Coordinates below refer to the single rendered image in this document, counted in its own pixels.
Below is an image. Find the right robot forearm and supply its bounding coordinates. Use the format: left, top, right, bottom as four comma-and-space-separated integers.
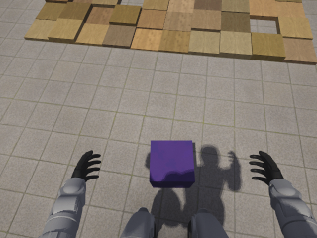
268, 178, 317, 238

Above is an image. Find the robot left hand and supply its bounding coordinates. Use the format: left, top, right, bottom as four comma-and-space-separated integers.
71, 150, 101, 182

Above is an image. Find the left robot forearm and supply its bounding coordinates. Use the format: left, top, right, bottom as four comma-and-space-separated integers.
38, 177, 86, 238

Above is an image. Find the left robot thigh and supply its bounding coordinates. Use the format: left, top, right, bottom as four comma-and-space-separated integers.
120, 211, 155, 238

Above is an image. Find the robot right hand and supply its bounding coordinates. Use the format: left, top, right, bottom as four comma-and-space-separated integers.
249, 151, 284, 185

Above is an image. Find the carton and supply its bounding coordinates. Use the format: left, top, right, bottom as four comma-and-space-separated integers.
149, 140, 195, 188

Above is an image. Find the right robot shin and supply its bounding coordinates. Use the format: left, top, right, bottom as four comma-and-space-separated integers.
196, 208, 208, 214

